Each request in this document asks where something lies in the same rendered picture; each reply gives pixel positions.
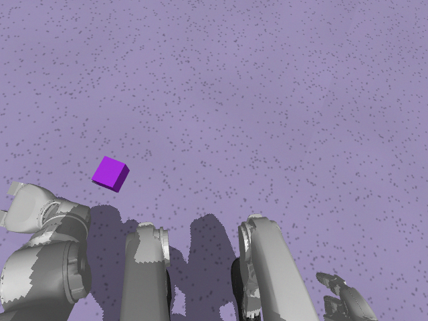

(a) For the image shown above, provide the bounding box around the right robot hand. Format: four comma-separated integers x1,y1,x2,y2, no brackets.
316,272,378,321

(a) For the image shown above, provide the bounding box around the small box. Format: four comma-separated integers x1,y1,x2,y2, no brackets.
92,156,130,193

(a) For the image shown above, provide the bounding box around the right robot foot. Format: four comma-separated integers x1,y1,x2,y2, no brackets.
231,257,261,321

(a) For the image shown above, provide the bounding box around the left robot hand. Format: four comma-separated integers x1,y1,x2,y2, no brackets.
0,181,57,233

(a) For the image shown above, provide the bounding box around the left robot arm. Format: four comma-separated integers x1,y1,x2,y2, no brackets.
0,199,92,321

